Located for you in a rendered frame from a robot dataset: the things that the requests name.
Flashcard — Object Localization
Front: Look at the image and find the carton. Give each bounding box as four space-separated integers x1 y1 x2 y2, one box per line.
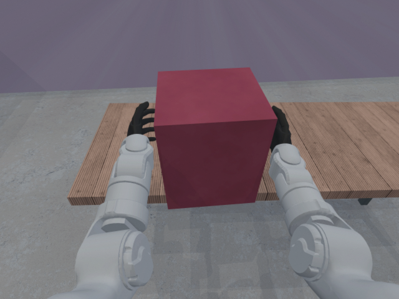
154 67 277 209

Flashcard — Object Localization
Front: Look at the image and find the right robot upper arm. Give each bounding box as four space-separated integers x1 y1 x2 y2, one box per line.
288 222 399 299

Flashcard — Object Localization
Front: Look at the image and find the robot left forearm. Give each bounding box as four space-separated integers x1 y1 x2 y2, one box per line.
75 134 154 279

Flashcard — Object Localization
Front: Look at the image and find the robot right forearm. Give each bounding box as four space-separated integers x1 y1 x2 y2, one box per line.
269 143 371 253

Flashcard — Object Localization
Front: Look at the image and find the left robot upper arm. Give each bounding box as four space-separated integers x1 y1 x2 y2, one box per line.
47 229 153 299

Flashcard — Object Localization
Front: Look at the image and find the left robot hand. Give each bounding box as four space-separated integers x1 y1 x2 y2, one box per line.
127 102 156 141

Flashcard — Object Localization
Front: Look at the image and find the right robot hand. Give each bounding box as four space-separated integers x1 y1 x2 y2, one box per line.
270 106 292 153

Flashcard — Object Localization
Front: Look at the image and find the table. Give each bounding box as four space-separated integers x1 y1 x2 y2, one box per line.
67 102 399 206

